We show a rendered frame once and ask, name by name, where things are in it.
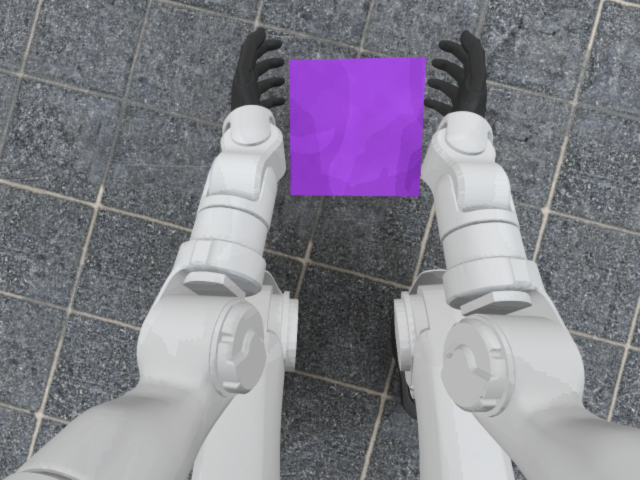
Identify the right robot upper arm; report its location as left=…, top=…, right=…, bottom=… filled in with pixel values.
left=441, top=314, right=640, bottom=480

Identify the left robot hand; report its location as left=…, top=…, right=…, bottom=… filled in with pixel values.
left=231, top=27, right=286, bottom=112

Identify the robot right forearm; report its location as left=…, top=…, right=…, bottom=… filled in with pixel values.
left=421, top=111, right=582, bottom=359

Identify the right robot hand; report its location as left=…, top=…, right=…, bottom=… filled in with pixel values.
left=424, top=30, right=487, bottom=119

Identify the robot left forearm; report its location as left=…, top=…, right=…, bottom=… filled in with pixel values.
left=137, top=105, right=286, bottom=368

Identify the robot left thigh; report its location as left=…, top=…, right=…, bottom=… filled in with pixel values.
left=191, top=285, right=298, bottom=480

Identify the carton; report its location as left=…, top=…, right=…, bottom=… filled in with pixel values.
left=289, top=57, right=426, bottom=197

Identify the left robot upper arm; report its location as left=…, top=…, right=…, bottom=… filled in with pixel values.
left=4, top=294, right=267, bottom=480

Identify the robot right foot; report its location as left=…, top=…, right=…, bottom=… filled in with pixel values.
left=391, top=312, right=417, bottom=420

